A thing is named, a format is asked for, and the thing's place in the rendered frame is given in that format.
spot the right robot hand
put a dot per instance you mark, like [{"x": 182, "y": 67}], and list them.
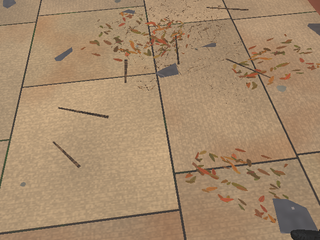
[{"x": 302, "y": 234}]

